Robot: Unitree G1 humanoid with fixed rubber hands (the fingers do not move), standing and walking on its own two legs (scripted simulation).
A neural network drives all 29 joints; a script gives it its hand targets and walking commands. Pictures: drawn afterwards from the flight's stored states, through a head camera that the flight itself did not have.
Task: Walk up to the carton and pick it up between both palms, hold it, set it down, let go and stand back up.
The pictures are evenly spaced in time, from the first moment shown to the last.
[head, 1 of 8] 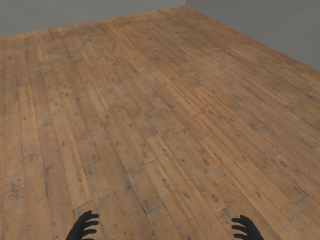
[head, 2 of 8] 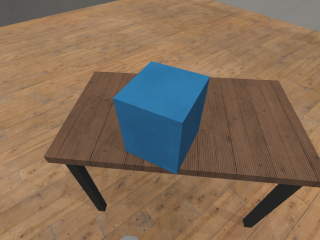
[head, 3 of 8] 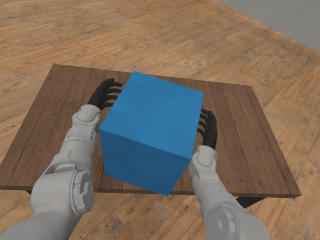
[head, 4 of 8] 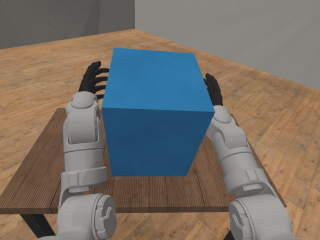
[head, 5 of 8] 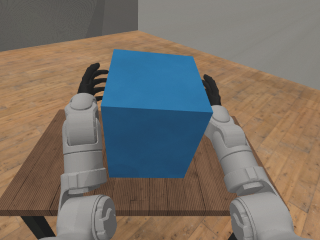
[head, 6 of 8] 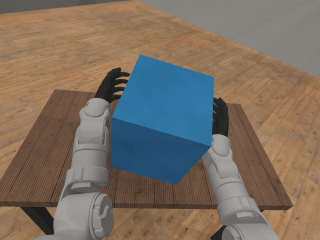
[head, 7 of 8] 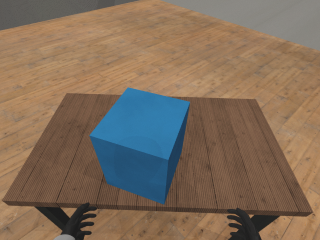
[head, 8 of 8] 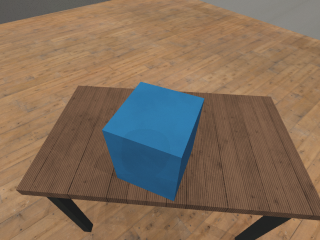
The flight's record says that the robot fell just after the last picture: no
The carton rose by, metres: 0.21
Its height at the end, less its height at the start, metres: +0.00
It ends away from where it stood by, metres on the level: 0.03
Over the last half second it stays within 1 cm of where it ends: yes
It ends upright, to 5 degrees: yes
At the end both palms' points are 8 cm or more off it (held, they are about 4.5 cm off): yes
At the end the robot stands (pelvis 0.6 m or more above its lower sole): yes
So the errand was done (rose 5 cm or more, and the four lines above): yes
